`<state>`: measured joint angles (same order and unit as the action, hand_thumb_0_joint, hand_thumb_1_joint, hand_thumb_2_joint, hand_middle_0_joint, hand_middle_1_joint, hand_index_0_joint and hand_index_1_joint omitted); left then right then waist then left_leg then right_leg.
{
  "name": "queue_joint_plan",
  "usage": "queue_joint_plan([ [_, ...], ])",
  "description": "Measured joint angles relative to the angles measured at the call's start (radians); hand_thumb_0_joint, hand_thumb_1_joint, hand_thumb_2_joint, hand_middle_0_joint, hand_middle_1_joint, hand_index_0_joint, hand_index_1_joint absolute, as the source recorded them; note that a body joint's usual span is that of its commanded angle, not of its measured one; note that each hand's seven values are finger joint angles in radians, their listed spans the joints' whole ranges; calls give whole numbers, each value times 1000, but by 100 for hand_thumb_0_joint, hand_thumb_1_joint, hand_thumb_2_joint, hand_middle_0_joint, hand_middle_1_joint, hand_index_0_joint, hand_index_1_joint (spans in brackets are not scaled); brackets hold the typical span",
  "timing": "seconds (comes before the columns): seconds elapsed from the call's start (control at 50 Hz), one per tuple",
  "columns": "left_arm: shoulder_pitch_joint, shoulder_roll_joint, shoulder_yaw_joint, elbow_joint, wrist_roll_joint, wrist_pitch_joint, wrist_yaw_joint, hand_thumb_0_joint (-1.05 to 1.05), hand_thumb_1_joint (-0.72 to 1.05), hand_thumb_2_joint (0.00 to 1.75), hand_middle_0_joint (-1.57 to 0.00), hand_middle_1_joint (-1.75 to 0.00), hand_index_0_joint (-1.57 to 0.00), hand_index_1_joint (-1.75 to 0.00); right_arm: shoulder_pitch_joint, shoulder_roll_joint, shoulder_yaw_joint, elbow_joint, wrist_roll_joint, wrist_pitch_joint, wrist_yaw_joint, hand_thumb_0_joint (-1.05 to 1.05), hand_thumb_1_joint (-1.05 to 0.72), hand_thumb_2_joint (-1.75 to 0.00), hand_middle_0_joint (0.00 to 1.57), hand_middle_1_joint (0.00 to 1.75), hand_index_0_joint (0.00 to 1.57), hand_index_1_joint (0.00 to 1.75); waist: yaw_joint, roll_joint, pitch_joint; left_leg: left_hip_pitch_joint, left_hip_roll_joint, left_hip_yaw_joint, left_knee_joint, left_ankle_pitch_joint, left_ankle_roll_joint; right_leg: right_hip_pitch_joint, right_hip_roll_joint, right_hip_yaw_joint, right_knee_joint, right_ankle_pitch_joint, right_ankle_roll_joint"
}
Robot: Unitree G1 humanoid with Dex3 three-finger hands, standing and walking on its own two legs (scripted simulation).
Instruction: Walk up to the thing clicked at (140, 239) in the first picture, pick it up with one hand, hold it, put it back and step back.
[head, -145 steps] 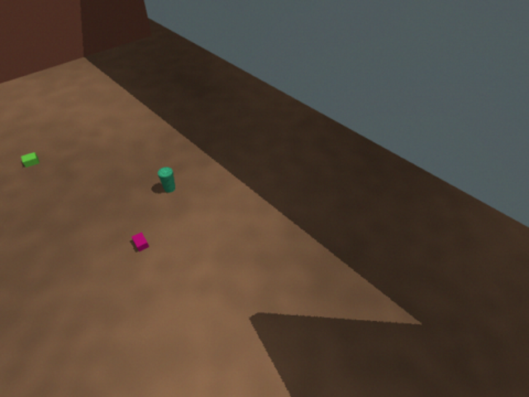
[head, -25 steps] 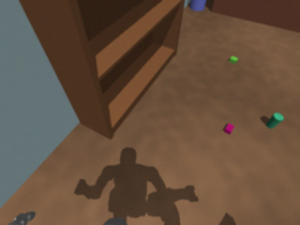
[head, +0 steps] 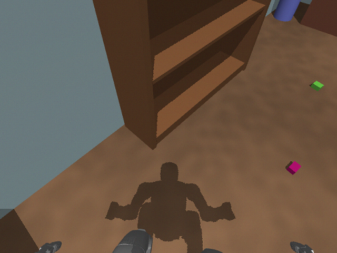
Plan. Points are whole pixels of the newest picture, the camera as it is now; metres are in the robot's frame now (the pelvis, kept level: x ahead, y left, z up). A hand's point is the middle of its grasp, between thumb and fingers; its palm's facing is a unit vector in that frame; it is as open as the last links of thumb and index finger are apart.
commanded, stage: walk up
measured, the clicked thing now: (293, 167) +0.71 -0.76 -0.73
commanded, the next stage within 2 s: stand in 0.76 s
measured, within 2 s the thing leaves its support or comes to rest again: neither
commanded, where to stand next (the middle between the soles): +0.07 +0.00 m, yaw +5 degrees
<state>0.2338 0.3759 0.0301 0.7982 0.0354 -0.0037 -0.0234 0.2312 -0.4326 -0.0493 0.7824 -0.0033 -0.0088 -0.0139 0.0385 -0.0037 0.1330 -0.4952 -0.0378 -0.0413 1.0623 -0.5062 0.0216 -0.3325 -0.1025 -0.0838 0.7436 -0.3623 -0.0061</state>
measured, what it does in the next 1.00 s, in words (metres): steps on the spot: left foot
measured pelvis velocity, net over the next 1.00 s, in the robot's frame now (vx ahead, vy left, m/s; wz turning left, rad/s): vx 0.01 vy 0.00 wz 0.11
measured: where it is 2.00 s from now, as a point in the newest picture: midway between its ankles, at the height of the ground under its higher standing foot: outside the picture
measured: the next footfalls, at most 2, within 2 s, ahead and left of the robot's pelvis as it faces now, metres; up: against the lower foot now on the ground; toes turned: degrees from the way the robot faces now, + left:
left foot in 0.10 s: +0.08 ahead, +0.13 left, +0.00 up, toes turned +1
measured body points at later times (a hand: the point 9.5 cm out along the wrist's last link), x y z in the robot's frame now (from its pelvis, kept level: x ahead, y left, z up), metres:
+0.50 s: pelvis +0.01 +0.00 +0.01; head +0.02 +0.01 +0.46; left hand +0.03 +0.32 -0.12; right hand +0.14 -0.29 -0.11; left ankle +0.04 +0.13 -0.72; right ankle +0.03 -0.14 -0.72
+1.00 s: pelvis +0.01 +0.00 +0.03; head +0.01 +0.00 +0.48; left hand +0.06 +0.31 -0.10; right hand +0.15 -0.29 -0.09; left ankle +0.04 +0.13 -0.72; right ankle +0.03 -0.14 -0.72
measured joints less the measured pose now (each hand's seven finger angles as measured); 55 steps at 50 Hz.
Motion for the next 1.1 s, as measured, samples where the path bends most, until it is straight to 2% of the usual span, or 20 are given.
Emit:
queue_joint_plan([
  [0.06, 16, 18, 3, -2, 2, -2, -4, 0, 90, 90, -21, -30, -21, -30, 2, 1, -5, 15, 0, -10, 15, 1, -90, -90, 20, 30, 21, 30, 7, -9, -10, 68, 16, 39, -181, 31, -4, 0, -22, -10, -8, 2, 2],
  [0.1, 27, 37, 7, 0, -7, 7, -4, 0, 90, 90, -21, -30, -21, -30, 10, 3, -6, 28, -3, -22, 15, 1, -90, -90, 20, 30, 21, 30, 6, -17, -23, 139, 10, 51, -342, 130, -3, -15, -39, -17, 29, -20, 12],
  [0.12, 26, 49, 10, 5, -13, 13, -2, 0, 90, 90, -21, -30, -21, -30, 9, 10, -8, 39, -8, -27, 11, 1, -90, -90, 20, 30, 21, 30, 7, -35, -19, 151, -5, 57, -364, 189, -3, -24, -57, -10, 61, -37, 13],
  [0.14, 23, 54, 15, 16, -20, 21, 2, 0, 90, 90, -21, -30, -21, -30, 7, 17, -7, 48, -14, -30, 7, 1, -90, -90, 20, 30, 21, 30, 10, -45, -17, 149, -14, 61, -350, 190, -1, -31, -55, 10, 86, -58, 10],
  [0.18, 20, 57, 18, 43, -28, 38, 9, 0, 90, 90, -20, -30, -21, -30, 10, 28, 5, 60, -16, -31, 7, 1, -90, -90, 20, 30, 21, 30, 1, -40, -28, 136, -12, 46, -322, 173, 7, -43, -18, 48, 132, -164, 0],
  [0.22, 15, 63, 21, 63, -34, 43, 13, 1, 90, 90, -20, -30, -21, -30, 8, 42, 19, 72, -14, -32, 5, 1, -90, -90, 21, 30, 21, 30, -6, -41, -34, 135, -9, 32, -320, 171, 7, -46, 6, 69, 153, -187, -9],
  [0.28, 16, 63, 23, 88, -37, 30, 14, 1, 90, 90, -20, -30, -20, -30, -6, 51, 34, 89, -7, -30, 6, 1, -90, -90, 21, 30, 21, 30, -10, -32, -43, 125, 1, 15, -309, 170, -3, -13, 21, 65, 64, -120, -19],
  [0.3, 14, 59, 23, 98, -35, 25, 14, 0, 91, 90, -20, -30, -20, -30, -14, 51, 37, 95, -5, -26, 7, 1, -90, -90, 21, 30, 21, 30, -10, -22, -43, 122, 8, 8, -301, 166, -8, 3, 29, 59, 24, -46, -5],
  [0.34, 9, 43, 15, 119, -26, 18, 14, 0, 91, 90, -20, -30, -20, -30, -31, 53, 37, 113, 1, -14, 8, 1, -90, -90, 21, 30, 21, 30, -13, 6, -43, 125, 24, -17, -298, 167, -18, 27, 45, 36, -13, 0, 24],
  [0.42, 2, 23, -9, 151, -22, 19, 4, 1, 91, 90, -20, -30, -20, -30, -50, 62, 39, 153, 2, -10, 17, 1, -90, -90, 21, 30, 21, 30, -12, -2, -61, 156, 3, -27, -372, 206, -13, 48, 27, 29, -53, 9, 32],
  [0.5, -22, -1, -23, 184, -25, 11, -1, 1, 90, 90, -20, -30, -21, -30, -63, 61, 46, 194, 1, -14, 25, 1, -90, -90, 21, 30, 21, 30, -11, 10, -73, 177, 9, -42, -423, 230, -20, 80, 34, 13, -122, 40, 34],
  [0.76, -140, -1, -18, 254, -37, 6, 7, 0, 90, 90, -20, -30, -21, -30, -116, 71, 56, 288, 4, -15, 19, 1, -90, -90, 20, 30, 21, 30, -20, -8, -74, 237, 9, -76, -541, 288, -29, 164, 38, -25, -264, 100, 36],
  [1.1, -151, -5, -31, 353, -33, 1, 14, 0, 90, 90, -20, -30, -20, -30, -173, 89, 51, 350, 3, 1, 25, 1, -90, -90, 20, 30, 20, 30, -22, 3, -68, 338, 34, -37, -690, 359, -41, 232, 57, 14, -383, 172, 31],
])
